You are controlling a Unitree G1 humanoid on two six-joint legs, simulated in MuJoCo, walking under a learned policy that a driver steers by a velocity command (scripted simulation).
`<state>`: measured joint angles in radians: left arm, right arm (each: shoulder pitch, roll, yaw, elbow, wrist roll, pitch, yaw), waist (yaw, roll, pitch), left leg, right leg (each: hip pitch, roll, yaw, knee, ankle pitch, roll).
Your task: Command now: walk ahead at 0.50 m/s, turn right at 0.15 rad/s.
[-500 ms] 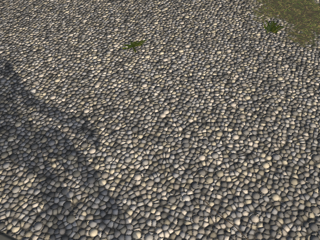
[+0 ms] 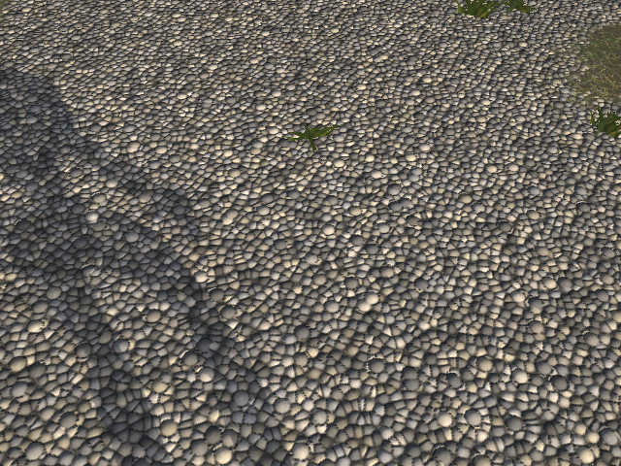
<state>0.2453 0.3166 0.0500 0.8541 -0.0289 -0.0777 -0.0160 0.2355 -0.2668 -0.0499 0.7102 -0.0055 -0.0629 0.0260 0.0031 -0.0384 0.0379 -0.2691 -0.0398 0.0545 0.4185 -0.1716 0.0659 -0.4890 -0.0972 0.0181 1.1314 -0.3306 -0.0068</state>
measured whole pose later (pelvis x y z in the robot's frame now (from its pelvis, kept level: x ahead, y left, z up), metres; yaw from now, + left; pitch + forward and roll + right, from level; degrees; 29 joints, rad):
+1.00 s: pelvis +0.57 -0.11 +0.00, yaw -34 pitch +1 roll +1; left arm 0.30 0.32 0.07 0.70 -0.03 -0.02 0.00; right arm 0.21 -0.26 -0.05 0.74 -0.01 -0.10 0.01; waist -0.01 -0.05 0.02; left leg -0.28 -0.02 0.04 0.45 -0.19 0.02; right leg -0.49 -0.01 0.07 1.18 -0.36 -0.01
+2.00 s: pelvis +0.97 -0.51 +0.00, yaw -53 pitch +1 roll +0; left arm 0.28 0.30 0.05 0.72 0.00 -0.07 0.00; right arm 0.24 -0.29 -0.04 0.75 0.00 -0.08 0.04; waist -0.01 -0.02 0.03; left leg -0.32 -0.07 -0.02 0.46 -0.16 0.07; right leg -0.42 0.00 0.05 1.11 -0.36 -0.02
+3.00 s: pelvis +1.13 -0.72 -0.01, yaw -47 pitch -1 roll +0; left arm 0.13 0.24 0.04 0.96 0.00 0.01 0.02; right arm 0.24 -0.23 -0.02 0.92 -0.01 -0.01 -0.03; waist 0.00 0.00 0.03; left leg -0.16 0.01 -0.03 0.53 -0.35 -0.01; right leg -0.27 0.01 0.03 0.53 -0.24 0.01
